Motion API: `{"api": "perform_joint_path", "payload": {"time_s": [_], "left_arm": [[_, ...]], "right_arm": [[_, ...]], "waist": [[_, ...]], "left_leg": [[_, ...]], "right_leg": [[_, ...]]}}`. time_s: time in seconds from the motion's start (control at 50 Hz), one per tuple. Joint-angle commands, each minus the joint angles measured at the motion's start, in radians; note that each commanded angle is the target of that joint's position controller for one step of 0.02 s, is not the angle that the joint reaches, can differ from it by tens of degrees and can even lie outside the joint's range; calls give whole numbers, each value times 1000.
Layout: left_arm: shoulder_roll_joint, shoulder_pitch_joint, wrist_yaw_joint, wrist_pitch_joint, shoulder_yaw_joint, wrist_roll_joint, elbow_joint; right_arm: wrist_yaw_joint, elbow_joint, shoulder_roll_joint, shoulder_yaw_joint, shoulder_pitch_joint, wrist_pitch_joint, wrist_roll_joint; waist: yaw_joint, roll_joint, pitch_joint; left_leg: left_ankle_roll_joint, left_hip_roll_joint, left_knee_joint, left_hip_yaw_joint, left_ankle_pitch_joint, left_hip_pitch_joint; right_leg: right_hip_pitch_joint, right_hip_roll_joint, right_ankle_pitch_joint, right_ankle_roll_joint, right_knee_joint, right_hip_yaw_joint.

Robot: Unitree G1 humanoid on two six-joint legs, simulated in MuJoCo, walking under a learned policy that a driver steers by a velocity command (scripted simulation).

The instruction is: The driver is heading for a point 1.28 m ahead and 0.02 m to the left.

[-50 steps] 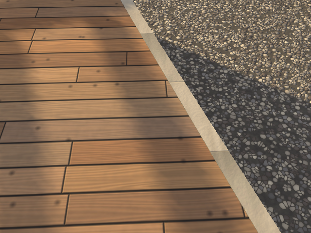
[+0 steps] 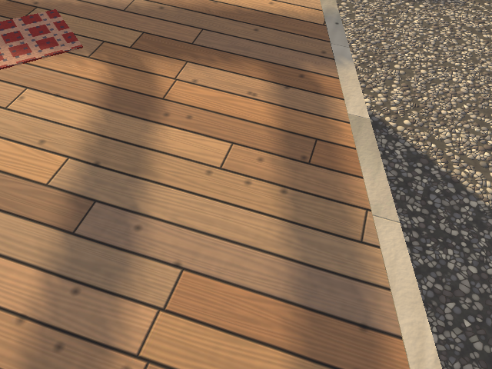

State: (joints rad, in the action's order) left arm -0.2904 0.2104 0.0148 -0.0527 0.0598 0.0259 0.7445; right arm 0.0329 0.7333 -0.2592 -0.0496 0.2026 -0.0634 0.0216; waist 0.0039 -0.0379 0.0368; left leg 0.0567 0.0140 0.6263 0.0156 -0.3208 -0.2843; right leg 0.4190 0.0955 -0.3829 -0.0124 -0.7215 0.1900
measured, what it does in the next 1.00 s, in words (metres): walks ahead: right foot, then left foot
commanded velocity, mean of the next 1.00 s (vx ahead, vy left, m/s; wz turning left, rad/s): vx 0.36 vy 0.00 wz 0.30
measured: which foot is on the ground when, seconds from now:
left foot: down 0.00-0.42, up 0.44-0.86, down 0.88-1.00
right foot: up 0.00-0.40, down 0.42-0.90, up 0.92-1.00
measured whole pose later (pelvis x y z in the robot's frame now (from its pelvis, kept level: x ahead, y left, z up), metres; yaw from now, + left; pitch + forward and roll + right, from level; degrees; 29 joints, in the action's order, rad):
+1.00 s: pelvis +0.32 +0.09 +0.01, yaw +14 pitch +0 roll -1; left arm -0.24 0.39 -0.02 0.05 0.04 0.01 0.88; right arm 0.01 0.78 -0.24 -0.03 0.14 0.06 0.03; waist 0.04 -0.02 0.06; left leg 0.09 0.05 0.51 0.08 -0.18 -0.34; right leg 0.32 0.02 -0.36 0.06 -1.13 0.00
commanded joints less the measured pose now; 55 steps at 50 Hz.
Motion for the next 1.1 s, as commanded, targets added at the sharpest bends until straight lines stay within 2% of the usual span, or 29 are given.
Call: {"api": "perform_joint_path", "payload": {"time_s": [0.02,0.04,0.06,0.08,0.1,0.16,0.32,0.36,0.4,0.42,0.44,0.46,0.48,0.5,0.56,0.64,0.68,0.72,0.76,0.82,0.86,0.88,0.9,0.92,0.94,0.96,0.98,1.02,1.1], "left_arm": [[-69,-64,5,-7,17,-19,-111],[-73,-31,2,0,19,-21,-90],[-89,-6,1,6,26,-5,-73],[-101,23,-7,11,30,12,-56],[-105,18,-15,12,33,15,-59],[-92,-62,-31,11,29,10,-84],[-67,-125,-40,50,14,0,-110],[-55,-87,-35,62,8,-6,-105],[-41,49,-19,80,6,-5,-62],[-72,142,-6,96,10,5,-43],[-169,245,6,109,24,25,-40],[-261,277,4,109,54,22,-11],[-212,225,-2,108,46,8,-12],[-146,165,-11,113,30,-5,-22],[-77,128,-19,134,9,-7,-15],[-60,231,-31,149,7,-18,46],[-51,264,-31,148,4,-16,71],[-69,278,-28,143,8,-12,84],[-87,298,-24,139,12,-8,98],[-105,291,-19,131,14,-7,118],[-120,285,-17,123,16,-14,132],[-106,283,-17,122,10,-18,123],[10,331,-27,125,-18,-42,67],[-55,331,-22,117,2,-31,78],[-91,237,-21,113,14,-17,63],[-64,188,-27,122,4,-16,53],[-48,180,-31,120,2,-14,62],[-27,221,-42,96,-1,8,89],[-14,122,-52,76,-3,12,68]], "right_arm": [[-39,-48,-228,-59,50,21,13],[-39,-59,-200,-51,-12,23,7],[-42,-72,-185,-48,-47,29,-1],[-39,-73,-157,-41,-27,34,-6],[-32,-66,-148,-39,11,38,-11],[-22,-41,-158,-46,100,48,-8],[-22,-26,-185,-59,168,80,6],[-17,-30,-178,-55,136,86,6],[-19,-29,-157,-47,99,90,-3],[-21,-35,-116,-34,82,98,-4],[-18,-66,-18,-6,63,111,-15],[-19,-79,-83,-19,48,116,-1],[-16,-61,-113,-27,72,117,13],[-3,-37,-121,-29,74,117,20],[23,-5,-105,-23,73,113,29],[29,-41,-66,-1,-57,108,27],[32,-73,-39,15,-160,108,25],[37,-89,-19,29,-229,109,13],[37,-98,-24,32,-267,109,7],[19,-87,-51,24,-219,113,11],[-2,-13,-94,3,0,126,19],[-15,27,-139,-13,151,137,36],[-30,34,-244,-40,262,136,64],[-28,46,-242,-45,269,122,21],[-28,46,-186,-34,175,118,3],[-25,39,-125,-18,102,124,-2],[-23,42,-93,-9,63,131,1],[-24,60,-65,1,51,145,-3],[-22,109,-87,-7,111,167,-13]], "waist": [[-17,194,46],[17,173,39],[25,188,5],[17,175,-56],[5,153,-86],[-40,157,-36],[-72,168,-8],[-47,158,-9],[38,101,-3],[87,28,-23],[126,-164,-74],[106,-151,11],[48,-72,83],[17,-25,106],[-3,-77,51],[25,-63,35],[49,-65,40],[67,-84,43],[72,-86,46],[23,-77,29],[-77,-43,-91],[-138,-11,-185],[-134,196,-347],[-133,245,-381],[-94,162,-199],[-66,123,-101],[-29,107,-55],[20,120,-29],[27,100,17]], "left_leg": [[195,-299,-389,-420,168,-6],[158,-228,-376,-347,185,13],[147,-188,-350,-311,267,66],[155,-166,-351,-302,253,116],[163,-164,-367,-327,129,160],[185,-179,-439,-434,-179,245],[210,-164,-399,-493,-212,150],[195,-150,-379,-486,-207,42],[148,-92,-301,-451,-232,-149],[110,-44,-183,-407,-254,-274],[53,74,121,-230,-251,-378],[49,130,293,-171,-238,-508],[53,66,396,-209,-149,-518],[45,40,416,-202,-71,-497],[2,-1,435,-130,83,-432],[-36,-52,383,-31,160,-482],[-46,-57,252,11,194,-461],[-43,-48,112,46,218,-393],[-27,-37,22,65,217,-322],[23,-1,-63,67,186,-182],[72,53,-151,83,186,92],[105,-38,-153,-4,145,334],[193,-371,-189,-449,-53,632],[255,-452,-329,-739,-38,614],[226,-385,-331,-578,-37,490],[207,-338,-363,-446,66,343],[172,-281,-393,-352,143,249],[147,-222,-434,-242,259,138],[163,-199,-516,-172,304,115]], "right_leg": [[193,-47,-98,-26,-302,-194],[179,-48,-13,-17,-297,-205],[183,-62,33,-9,-324,-194],[168,-64,49,-12,-349,-189],[179,-65,54,-13,-353,-193],[273,-63,64,-23,-252,-205],[113,-105,6,-6,41,-188],[-46,-118,25,17,128,-170],[-344,-129,134,39,293,-156],[-509,-46,64,51,337,-249],[-602,211,-271,102,503,-596],[-504,330,-486,183,617,-911],[-432,313,-492,205,605,-876],[-389,251,-393,188,586,-756],[-368,115,12,151,590,-481],[-416,89,422,175,569,-349],[-418,70,518,178,568,-303],[-409,60,554,173,561,-269],[-406,85,583,171,549,-268],[-437,130,810,156,462,-262],[-426,93,984,129,192,-211],[-274,59,792,116,-24,-186],[42,-56,259,73,-387,-122],[184,-148,-132,76,-559,-198],[258,-80,-50,87,-589,-240],[237,-45,28,91,-530,-239],[189,-16,65,89,-466,-230],[102,3,87,70,-408,-219],[179,23,193,40,-325,-190]]}}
